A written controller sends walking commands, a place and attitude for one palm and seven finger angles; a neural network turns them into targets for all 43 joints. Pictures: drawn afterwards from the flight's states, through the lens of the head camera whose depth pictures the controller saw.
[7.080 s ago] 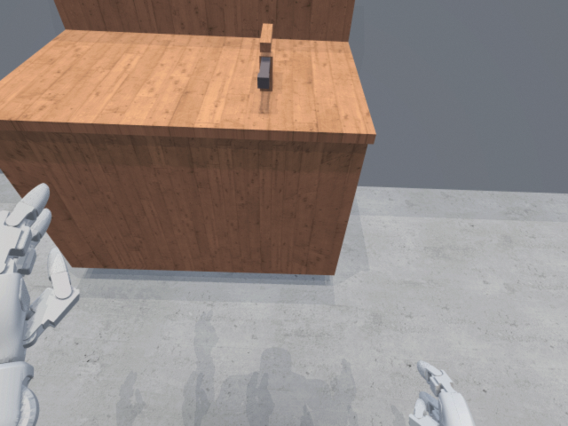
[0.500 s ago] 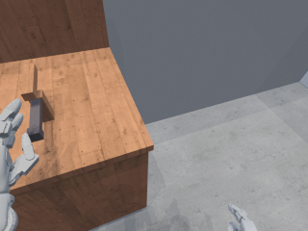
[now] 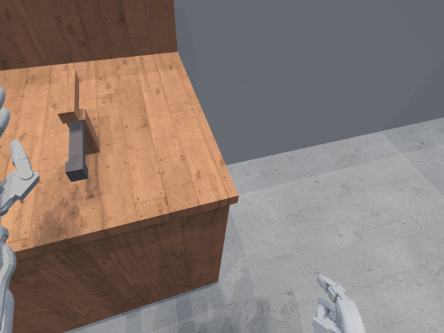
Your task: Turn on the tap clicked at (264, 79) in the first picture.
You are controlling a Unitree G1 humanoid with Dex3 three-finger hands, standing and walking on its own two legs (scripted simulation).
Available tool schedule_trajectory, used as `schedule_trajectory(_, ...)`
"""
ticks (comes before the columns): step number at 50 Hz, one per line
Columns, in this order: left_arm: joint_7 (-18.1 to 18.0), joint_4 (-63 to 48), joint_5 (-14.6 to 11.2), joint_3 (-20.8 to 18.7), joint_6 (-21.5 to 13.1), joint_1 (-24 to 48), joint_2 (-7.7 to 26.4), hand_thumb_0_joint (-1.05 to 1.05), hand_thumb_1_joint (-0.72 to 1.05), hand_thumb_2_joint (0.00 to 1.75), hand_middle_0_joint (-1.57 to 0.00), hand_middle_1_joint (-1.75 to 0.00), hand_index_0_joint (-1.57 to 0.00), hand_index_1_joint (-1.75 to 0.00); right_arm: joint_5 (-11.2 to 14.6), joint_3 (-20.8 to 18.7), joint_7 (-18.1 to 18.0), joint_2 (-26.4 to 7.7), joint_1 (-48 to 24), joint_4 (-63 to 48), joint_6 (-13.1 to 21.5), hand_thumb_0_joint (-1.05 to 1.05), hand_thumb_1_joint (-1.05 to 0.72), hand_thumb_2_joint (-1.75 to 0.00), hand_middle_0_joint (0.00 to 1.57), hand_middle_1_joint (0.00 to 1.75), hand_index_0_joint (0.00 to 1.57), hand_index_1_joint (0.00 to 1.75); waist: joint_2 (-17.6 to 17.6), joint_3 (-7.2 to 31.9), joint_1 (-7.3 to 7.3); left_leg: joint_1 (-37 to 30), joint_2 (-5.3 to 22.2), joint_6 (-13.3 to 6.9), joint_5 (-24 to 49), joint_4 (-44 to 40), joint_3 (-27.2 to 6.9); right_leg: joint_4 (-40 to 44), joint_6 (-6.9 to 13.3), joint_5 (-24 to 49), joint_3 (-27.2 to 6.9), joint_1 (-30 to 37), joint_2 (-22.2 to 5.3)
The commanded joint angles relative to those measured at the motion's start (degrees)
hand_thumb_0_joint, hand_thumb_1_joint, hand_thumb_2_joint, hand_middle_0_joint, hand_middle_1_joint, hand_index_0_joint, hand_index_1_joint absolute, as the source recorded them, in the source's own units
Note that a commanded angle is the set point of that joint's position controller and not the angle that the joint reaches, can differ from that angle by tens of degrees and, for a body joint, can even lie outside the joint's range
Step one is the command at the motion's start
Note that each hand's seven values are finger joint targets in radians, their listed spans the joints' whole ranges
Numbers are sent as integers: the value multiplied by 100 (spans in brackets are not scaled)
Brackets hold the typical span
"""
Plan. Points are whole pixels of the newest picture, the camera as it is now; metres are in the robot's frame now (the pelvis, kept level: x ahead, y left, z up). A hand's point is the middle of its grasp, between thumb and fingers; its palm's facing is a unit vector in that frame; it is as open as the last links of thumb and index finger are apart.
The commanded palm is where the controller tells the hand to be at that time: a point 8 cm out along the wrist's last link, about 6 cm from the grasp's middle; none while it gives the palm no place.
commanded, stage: come to a stop and stand still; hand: left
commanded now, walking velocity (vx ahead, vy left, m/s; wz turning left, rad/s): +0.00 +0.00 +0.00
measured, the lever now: (77, 170) +0.33 +0.32 +0.08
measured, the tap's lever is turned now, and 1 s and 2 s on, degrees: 0 0 0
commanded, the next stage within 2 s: look again from close up in 0.70 s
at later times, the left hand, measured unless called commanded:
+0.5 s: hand (62, 180) +0.26 +0.27 +0.16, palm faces +0.36 -0.88 -0.31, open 7.4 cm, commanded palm +0.20 +0.31 +0.17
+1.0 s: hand (58, 191) +0.24 +0.27 +0.16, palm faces +0.39 -0.86 -0.34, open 7.4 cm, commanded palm +0.19 +0.30 +0.17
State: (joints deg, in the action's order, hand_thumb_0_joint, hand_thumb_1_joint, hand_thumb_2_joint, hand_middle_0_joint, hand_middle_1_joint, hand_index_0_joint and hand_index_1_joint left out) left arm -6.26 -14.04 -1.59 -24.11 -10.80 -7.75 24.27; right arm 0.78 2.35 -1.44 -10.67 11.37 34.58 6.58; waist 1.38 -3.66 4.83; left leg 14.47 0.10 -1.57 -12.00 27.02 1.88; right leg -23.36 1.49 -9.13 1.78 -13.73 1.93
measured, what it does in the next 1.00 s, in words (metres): stands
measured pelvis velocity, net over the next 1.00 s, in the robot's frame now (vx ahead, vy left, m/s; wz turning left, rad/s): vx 0.02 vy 0.03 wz -0.01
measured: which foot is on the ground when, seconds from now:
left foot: down 0.00-1.00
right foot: down 0.00-1.00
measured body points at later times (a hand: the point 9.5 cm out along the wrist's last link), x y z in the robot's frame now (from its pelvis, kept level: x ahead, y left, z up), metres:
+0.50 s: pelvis +0.03 +0.04 +0.00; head +0.05 +0.07 +0.45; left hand +0.23 +0.32 +0.17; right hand +0.21 -0.19 -0.06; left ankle +0.03 +0.10 -0.74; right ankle +0.04 -0.10 -0.74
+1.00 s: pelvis +0.02 +0.03 +0.00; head +0.03 +0.04 +0.45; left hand +0.22 +0.32 +0.17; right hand +0.20 -0.20 -0.07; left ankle +0.03 +0.10 -0.74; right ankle +0.04 -0.10 -0.74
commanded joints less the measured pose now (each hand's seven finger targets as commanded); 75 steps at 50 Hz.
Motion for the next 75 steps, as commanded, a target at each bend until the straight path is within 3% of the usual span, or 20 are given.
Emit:
schedule_trajectory(1,139,-2054,-84,551,-529,-849,49,0,90,90,-20,-30,-20,-30,37,-422,164,-686,-504,-1065,436,0,-90,-90,20,30,20,30,-733,1411,-195,-373,341,-70,-149,-531,-313,300,-111,-272,-887,679,-608)
schedule_trajectory(4,59,-2294,-32,-128,-515,-1430,678,0,90,90,-20,-30,-20,-30,-32,-404,118,-784,-528,-1150,380,0,-90,-90,20,30,20,30,179,1070,-198,91,308,-20,-782,-695,-420,545,-31,-1072,-779,534,-496)
schedule_trajectory(6,-13,-2091,-71,-806,-495,-1607,1194,0,90,90,-20,-30,-20,-30,-41,-397,12,-807,-584,-1138,306,0,-90,-90,20,30,20,30,365,870,-220,64,309,12,-873,-733,-447,681,-11,-1366,-760,216,-488)
schedule_trajectory(8,10,-2027,-131,-701,-536,-1459,949,0,90,90,-20,-30,-20,-30,-30,-389,-70,-765,-551,-1214,269,0,-90,-90,20,30,20,30,235,682,-310,144,375,-25,-856,-861,-560,532,-13,-1173,-675,154,-435)
schedule_trajectory(11,6,-2295,-109,-724,-626,-816,1001,0,90,90,-20,-30,-20,-30,-22,-379,-151,-786,-569,-1183,333,0,-90,-90,20,30,20,30,-715,635,-343,285,581,-86,-904,-1165,-707,38,-48,-506,-475,459,-307)
schedule_trajectory(13,28,-2272,-72,-540,-669,-699,834,0,90,90,-20,-30,-20,-30,-31,-385,-148,-782,-468,-1150,424,0,-90,-90,20,30,20,30,-882,743,-312,340,629,-126,-674,-1154,-704,-169,-56,-65,-342,764,-314)
schedule_trajectory(19,35,-2468,-5,181,-593,-915,284,0,90,90,-20,-30,-20,-30,-33,-454,-20,-836,-347,-1003,604,0,-90,-90,20,30,20,30,-637,1152,-335,-581,473,92,1503,-493,-424,-103,-28,1002,-363,642,-394)
schedule_trajectory(23,-26,-2455,26,-56,-540,-1053,474,0,90,90,-20,-30,-20,-30,-56,-468,-13,-841,-353,-996,480,0,-90,-90,20,30,20,30,-693,1165,-341,-597,496,261,2133,-439,-468,-219,-16,1113,-252,667,-358)
schedule_trajectory(26,-51,-2438,-19,-402,-508,-1156,716,0,90,90,-20,-30,-20,-30,-48,-455,-53,-797,-418,-1050,344,0,-90,-90,20,30,20,30,-605,1121,-341,-523,463,295,2010,-438,-412,-170,9,1210,-286,739,-368)
schedule_trajectory(38,-18,-2478,-74,-30,-373,-1045,418,0,90,90,-20,-30,-20,-30,-36,-436,-77,-790,-413,-1144,184,0,-90,-90,20,30,20,30,-666,1098,-361,-601,526,308,1816,-570,-438,-122,-52,987,-203,779,-350)
schedule_trajectory(44,-65,-2286,-64,-82,-351,-965,460,0,90,90,-20,-30,-20,-30,-34,-431,-130,-788,-489,-1139,151,0,-90,-90,20,30,20,30,-469,839,-338,-187,430,180,440,-797,-443,125,-35,608,-387,856,-416)
schedule_trajectory(49,-74,-2286,-67,-65,-385,-957,437,0,90,90,-20,-30,-20,-30,-32,-437,-153,-791,-502,-1141,178,0,-90,-90,20,30,20,30,-424,689,-343,-13,354,59,-131,-865,-487,307,-9,259,-507,831,-439)
schedule_trajectory(63,-95,-2262,-100,-128,-377,-1327,460,0,90,90,-20,-30,-20,-30,-10,-489,-169,-812,-467,-1089,195,0,-90,-90,20,30,20,30,-291,870,-348,-208,319,34,373,-647,-424,362,5,583,-582,832,-528)
schedule_trajectory(64,-102,-3981,832,-3461,-1028,4770,5269,0,90,90,-20,-30,-20,-30,-356,-383,-83,-973,234,-1007,471,0,-90,-90,20,30,20,30,244,-113,-325,644,466,-45,1008,6,-334,600,-155,909,-540,-106,-604)
schedule_trajectory(65,182,-374,217,-1192,-797,1230,1601,0,90,90,-20,-30,-20,-30,-116,-201,-63,-296,-341,-611,480,0,-90,-90,20,30,20,30,111,1202,-351,-384,204,-53,1448,-366,-513,99,231,1007,-667,179,-807)
schedule_trajectory(66,170,-1050,-93,-722,-685,257,916,0,90,90,-20,-30,-20,-30,48,-471,-25,-566,-405,-866,426,0,-90,-90,20,30,20,30,-798,1227,-242,-866,280,209,1771,-432,-314,-215,261,1299,-696,476,-528)
schedule_trajectory(68,203,-1396,-107,-62,-682,-329,508,0,90,90,-20,-30,-20,-30,31,-525,31,-813,-244,-1008,503,0,-90,-90,20,30,20,30,-1356,1478,-272,-711,448,54,1460,-300,-358,-148,89,905,-775,591,-644)
schedule_trajectory(69,207,-1668,-136,72,-667,-873,343,0,90,90,-20,-30,-20,-30,39,-514,119,-806,-284,-1040,491,0,-90,-90,20,30,20,30,-1358,1402,-243,-579,487,12,1239,-375,-375,-99,15,790,-750,671,-637)
schedule_trajectory(71,216,-1968,-153,466,-606,-1486,-44,0,90,90,-20,-30,-20,-30,73,-483,218,-746,-417,-1099,464,0,-90,-90,20,30,20,30,-778,1269,-233,-368,492,-13,836,-451,-379,-30,-8,613,-675,709,-575)
schedule_trajectory(75,83,-1899,-126,-224,-530,-1613,637,0,90,90,-20,-30,-20,-30,-2,-464,77,-832,-467,-1172,370,0,-90,-90,20,30,20,30,703,815,-255,-64,331,37,-241,-540,-411,526,-6,-489,-836,252,-543)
